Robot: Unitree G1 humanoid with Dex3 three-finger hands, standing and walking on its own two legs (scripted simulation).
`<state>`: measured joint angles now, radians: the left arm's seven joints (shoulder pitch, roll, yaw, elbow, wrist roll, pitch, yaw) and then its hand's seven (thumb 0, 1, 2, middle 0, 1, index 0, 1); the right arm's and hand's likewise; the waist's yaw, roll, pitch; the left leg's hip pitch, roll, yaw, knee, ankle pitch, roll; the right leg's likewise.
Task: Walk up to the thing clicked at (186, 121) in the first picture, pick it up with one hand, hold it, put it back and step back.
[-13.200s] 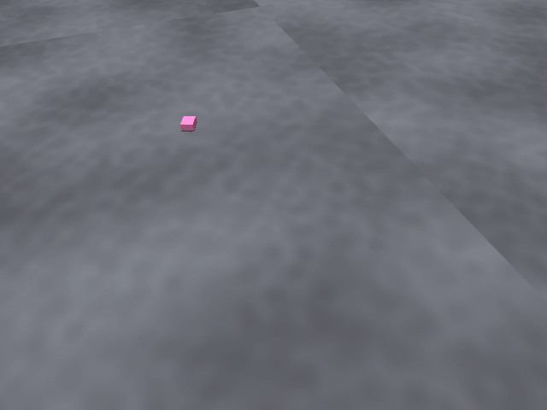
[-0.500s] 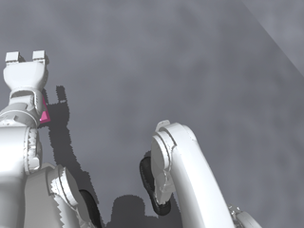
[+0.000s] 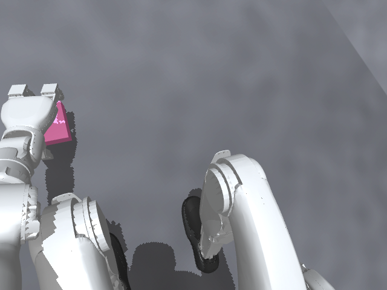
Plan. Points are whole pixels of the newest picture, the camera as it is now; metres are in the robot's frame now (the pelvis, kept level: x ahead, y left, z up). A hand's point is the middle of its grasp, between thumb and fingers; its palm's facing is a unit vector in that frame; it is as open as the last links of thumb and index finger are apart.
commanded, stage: rest palm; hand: left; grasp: from above
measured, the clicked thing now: (48, 124) +0.49 +0.23 -0.29
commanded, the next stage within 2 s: close in 1.58 s
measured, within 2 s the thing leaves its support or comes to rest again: neither
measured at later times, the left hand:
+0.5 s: hand (38, 125) +0.48 +0.24 -0.25, palm faces -0.49 -0.10 -0.86, open 14.1 cm
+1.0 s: hand (49, 122) +0.48 +0.22 -0.25, palm faces -0.38 -0.06 -0.92, open 14.0 cm
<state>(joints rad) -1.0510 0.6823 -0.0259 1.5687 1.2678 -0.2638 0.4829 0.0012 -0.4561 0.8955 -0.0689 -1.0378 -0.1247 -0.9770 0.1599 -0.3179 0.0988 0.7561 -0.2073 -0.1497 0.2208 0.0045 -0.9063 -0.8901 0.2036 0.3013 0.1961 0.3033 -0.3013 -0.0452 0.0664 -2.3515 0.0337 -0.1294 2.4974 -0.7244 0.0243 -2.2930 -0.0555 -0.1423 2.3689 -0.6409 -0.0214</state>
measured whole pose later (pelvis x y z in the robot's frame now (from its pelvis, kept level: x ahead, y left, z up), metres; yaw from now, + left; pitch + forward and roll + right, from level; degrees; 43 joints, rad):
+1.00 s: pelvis -0.01 +0.01 +0.00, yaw -5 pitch +30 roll -14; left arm -1.14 0.86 0.07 1.81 1.33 -0.12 0.78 0.00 -0.47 0.93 -0.07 -0.99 -0.10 -0.96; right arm 0.11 -0.37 0.23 0.67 -0.27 -0.31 0.36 0.00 -0.90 -0.89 0.20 0.30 0.19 0.30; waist -0.43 -0.11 0.16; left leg -2.36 0.05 -0.20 2.54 -0.73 0.04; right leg -2.27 -0.02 -0.20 2.34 -0.60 0.01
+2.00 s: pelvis +0.00 +0.01 +0.00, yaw -6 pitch +30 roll -14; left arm -1.12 0.93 0.06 1.75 1.24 -0.16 0.64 0.00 -0.41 0.90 -0.14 -0.96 -0.16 -0.94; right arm 0.15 -0.37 0.29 0.66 -0.26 -0.31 0.36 0.00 -0.90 -0.89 0.20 0.30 0.19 0.30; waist -0.42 -0.12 0.23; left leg -2.34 0.05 -0.23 2.54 -0.76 0.02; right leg -2.25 -0.01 -0.23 2.33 -0.62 0.00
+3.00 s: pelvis -0.01 +0.01 +0.00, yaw -6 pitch +28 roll -15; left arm -1.13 0.95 0.04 1.77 1.24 -0.17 0.67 0.00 -0.17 0.65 -0.38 -0.82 -0.43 -0.75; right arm 0.13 -0.37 0.31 0.63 -0.26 -0.32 0.34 0.00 -0.90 -0.89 0.20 0.30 0.19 0.30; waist -0.43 -0.13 0.24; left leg -2.33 0.05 -0.24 2.53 -0.74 0.03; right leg -2.23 -0.01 -0.23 2.31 -0.60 0.01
